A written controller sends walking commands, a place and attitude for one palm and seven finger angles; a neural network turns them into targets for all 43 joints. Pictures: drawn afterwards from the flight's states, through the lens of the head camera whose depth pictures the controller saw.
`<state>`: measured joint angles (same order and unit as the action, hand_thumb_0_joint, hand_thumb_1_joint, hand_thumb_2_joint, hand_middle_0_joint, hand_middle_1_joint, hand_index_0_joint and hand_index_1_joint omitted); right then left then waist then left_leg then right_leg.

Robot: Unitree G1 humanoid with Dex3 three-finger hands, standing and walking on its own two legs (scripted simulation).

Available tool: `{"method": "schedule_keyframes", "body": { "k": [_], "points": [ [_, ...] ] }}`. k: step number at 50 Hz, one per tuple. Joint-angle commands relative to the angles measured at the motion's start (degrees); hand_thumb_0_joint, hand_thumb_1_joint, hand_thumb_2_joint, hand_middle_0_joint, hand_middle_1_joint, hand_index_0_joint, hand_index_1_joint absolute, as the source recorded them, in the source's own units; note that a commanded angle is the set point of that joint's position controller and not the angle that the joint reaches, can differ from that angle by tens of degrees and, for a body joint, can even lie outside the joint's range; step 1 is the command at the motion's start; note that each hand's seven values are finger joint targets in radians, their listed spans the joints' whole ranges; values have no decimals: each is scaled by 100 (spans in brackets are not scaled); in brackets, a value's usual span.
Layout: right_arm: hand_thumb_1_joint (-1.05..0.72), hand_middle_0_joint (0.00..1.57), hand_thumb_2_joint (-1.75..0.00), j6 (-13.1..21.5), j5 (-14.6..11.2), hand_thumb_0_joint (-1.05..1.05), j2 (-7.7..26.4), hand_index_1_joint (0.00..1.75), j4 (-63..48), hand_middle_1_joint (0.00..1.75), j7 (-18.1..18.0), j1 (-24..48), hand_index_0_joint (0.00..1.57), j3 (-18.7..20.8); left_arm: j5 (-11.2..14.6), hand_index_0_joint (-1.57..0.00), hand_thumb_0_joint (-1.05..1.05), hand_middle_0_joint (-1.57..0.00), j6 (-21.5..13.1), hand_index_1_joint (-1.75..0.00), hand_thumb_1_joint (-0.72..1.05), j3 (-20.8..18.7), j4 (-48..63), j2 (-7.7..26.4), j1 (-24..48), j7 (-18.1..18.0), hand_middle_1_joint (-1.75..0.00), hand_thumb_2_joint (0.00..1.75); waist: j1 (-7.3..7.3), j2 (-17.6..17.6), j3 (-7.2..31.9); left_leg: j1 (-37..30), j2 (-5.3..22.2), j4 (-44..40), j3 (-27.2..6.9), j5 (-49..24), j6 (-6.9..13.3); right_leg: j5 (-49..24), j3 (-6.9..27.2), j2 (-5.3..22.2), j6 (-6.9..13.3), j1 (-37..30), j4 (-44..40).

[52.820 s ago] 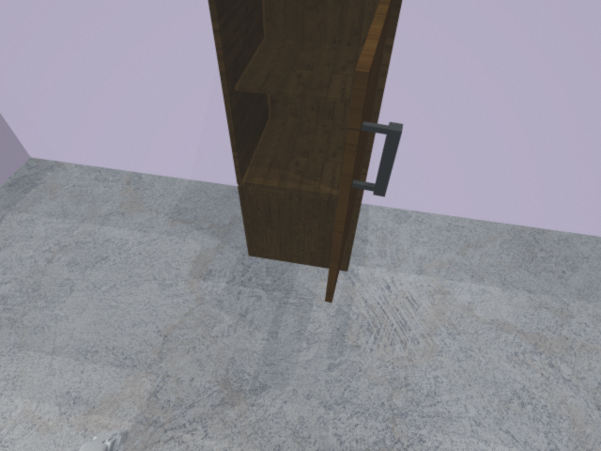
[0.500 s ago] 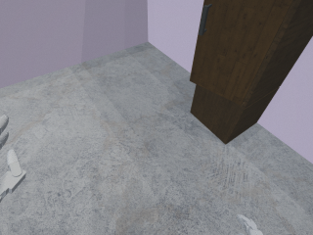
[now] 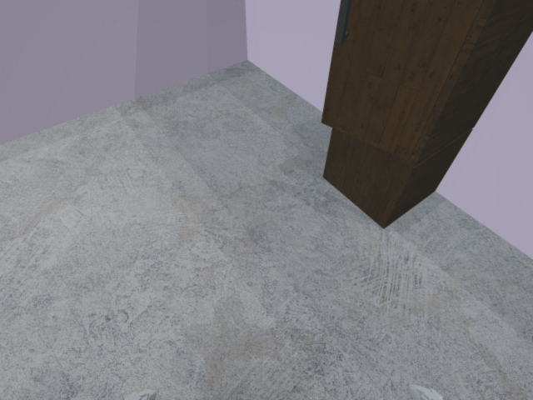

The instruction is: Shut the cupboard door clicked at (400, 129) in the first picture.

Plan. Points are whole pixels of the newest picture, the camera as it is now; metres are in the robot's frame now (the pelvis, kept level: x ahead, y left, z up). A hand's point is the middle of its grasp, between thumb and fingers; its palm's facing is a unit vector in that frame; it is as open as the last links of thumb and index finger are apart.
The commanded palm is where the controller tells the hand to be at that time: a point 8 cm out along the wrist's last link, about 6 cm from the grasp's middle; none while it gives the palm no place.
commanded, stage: let the arm hang, fingers relaxed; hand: left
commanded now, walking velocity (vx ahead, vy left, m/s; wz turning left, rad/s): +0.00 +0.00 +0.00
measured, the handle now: (347, 15) +1.12 -0.20 +0.09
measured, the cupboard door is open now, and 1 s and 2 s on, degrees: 16 16 16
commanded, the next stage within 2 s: look to check the result in 0.82 s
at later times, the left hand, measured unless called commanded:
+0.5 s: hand out of the picture -0.02 +0.19 -0.16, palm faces -0.01 -0.97 -0.25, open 7.3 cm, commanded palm none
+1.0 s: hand out of the picture +0.02 +0.17 -0.16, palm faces -0.02 -0.98 -0.20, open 7.3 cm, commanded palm none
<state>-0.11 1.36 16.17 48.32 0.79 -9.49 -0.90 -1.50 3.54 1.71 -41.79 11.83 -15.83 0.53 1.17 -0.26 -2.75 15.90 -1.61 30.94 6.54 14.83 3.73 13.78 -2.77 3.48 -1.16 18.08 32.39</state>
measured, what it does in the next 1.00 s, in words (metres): stands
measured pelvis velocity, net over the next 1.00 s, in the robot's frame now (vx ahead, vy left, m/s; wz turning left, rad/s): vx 0.01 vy -0.01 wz -0.02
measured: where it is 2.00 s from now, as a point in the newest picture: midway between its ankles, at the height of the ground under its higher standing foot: outside the picture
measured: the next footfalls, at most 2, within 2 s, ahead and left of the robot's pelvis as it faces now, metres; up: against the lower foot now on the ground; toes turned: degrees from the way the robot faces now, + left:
left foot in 1.88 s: +0.13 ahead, +0.13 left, +0.00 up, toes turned +14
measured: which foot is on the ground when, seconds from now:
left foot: down 0.00-1.00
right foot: down 0.00-1.00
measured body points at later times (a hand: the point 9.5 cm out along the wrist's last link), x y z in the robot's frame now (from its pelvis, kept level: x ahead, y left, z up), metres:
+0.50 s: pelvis -0.01 +0.00 +0.01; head +0.00 -0.01 +0.46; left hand -0.02 +0.24 -0.14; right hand -0.02 -0.22 -0.16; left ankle +0.02 +0.08 -0.73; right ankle +0.04 -0.13 -0.73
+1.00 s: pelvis +0.01 -0.01 +0.01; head +0.02 -0.01 +0.46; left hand +0.02 +0.22 -0.14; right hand +0.00 -0.24 -0.15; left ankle +0.02 +0.08 -0.73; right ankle +0.04 -0.13 -0.73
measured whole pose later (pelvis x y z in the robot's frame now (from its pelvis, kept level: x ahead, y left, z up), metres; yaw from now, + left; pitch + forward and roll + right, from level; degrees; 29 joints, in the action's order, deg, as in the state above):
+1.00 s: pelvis +0.01 -0.01 +0.01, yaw -1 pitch -2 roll +0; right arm 0.2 0.8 10.0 64.7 -1.5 -15.6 0.2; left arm -1.0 -0.3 0.0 -66.1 9.3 -14.4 -1.2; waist 0.8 -0.5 -2.4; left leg 8.2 -0.7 20.8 6.8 10.8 2.8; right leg 9.1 -2.6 1.7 -0.5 10.3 21.5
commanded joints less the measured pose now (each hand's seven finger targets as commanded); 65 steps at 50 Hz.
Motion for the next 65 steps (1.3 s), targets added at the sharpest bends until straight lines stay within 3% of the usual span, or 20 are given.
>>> {"method": "schedule_keyframes", "body": {
  "k": [1,6,8,10,13,17,20,27,36,39,49,55,65],
  "points": [
    [-90,20,-90,7,7,0,493,30,-37,30,-36,4,20,149,30,-20,0,-20,-300,-30,90,-319,-223,918,-20,-158,-30,90,-106,-395,418,32,688,-1221,-1028,335,-103,241,621,218,175,-542,-862],
    [-90,20,-90,-53,-9,0,328,30,452,30,-113,-355,20,202,33,-20,0,-20,-331,-30,90,-347,-1140,731,-305,-166,-30,90,-131,-1049,168,246,708,-1551,-1031,1240,-111,272,465,138,215,-745,-1114],
    [-90,20,-90,-58,-22,0,311,30,586,30,-138,-506,20,243,32,-20,0,-20,-352,-30,90,-339,-1394,693,-340,-165,-30,90,-119,-813,53,270,722,-1595,-1052,1303,-99,322,483,129,225,-721,-1219],
    [-90,20,-90,-38,-43,0,302,30,717,30,-162,-696,20,265,33,-20,0,-20,-379,-30,90,-328,-1595,665,-302,-171,-30,90,-75,-322,-5,115,774,-1563,-1045,1055,-87,264,504,172,238,-626,-1316],
    [-90,20,-90,-7,-56,0,284,30,927,30,-193,-889,20,274,44,-20,0,-20,-399,-30,90,-322,-1838,620,-293,-186,-30,90,-49,-3,-27,-75,817,-1576,-1059,881,-67,273,532,189,241,-526,-1364],
    [-90,20,-90,3,-53,0,221,30,1122,30,-212,-1006,20,273,35,-20,0,-20,-381,-30,90,-326,-2048,545,-344,-206,-30,90,-70,234,-246,-58,854,-1663,-1075,945,-28,380,531,170,217,-385,-1369],
    [-90,20,-90,8,-49,0,148,30,1221,30,-208,-1064,20,273,32,-20,0,-20,-385,-30,90,-332,-2121,511,-388,-218,-30,90,-72,356,-204,-92,818,-1615,-1003,845,-18,447,569,190,215,-359,-1389],
    [-90,20,-90,40,-46,0,-13,30,1355,30,-212,-1009,20,242,32,-20,0,-20,-393,-30,90,-326,-2175,426,-311,-241,-30,90,-93,59,-265,-83,840,-1721,-1000,635,-50,68,560,180,197,-433,-1314],
    [-90,20,-90,76,-54,0,-124,30,1428,30,-220,-985,20,216,47,-20,0,-20,-442,-30,90,-323,-2192,392,-188,-252,-30,90,-82,18,-157,-312,797,-1619,-840,-27,-110,-321,571,250,202,-596,-1380],
    [-90,20,-90,92,-68,0,-46,30,1422,30,-225,-961,20,230,51,-20,0,-20,-469,-30,90,-329,-2194,449,-173,-253,-30,90,-75,-31,-28,-470,807,-1530,-810,-357,-110,-477,571,264,216,-680,-1417],
    [-90,20,-90,77,-75,0,71,30,1466,30,-240,-857,20,229,55,-20,0,-20,-464,-30,90,-314,-2264,489,-108,-247,-30,90,-55,13,-172,-609,841,-1616,-807,-261,-137,-372,569,250,213,-608,-1513],
    [-90,20,-90,96,-71,0,111,30,1493,30,-248,-783,20,234,59,-20,0,-20,-493,-30,90,-321,-2307,525,-61,-241,-30,90,-44,133,-43,-748,856,-1576,-789,-526,-132,-523,583,289,231,-709,-1546],
    [-90,20,-90,101,-70,0,270,30,1491,30,-243,-605,20,249,58,-20,0,-20,-508,-30,90,-328,-2315,680,63,-225,-30,90,-47,41,-77,-797,871,-1613,-779,-576,-151,-567,609,307,245,-771,-1624]
  ]
}}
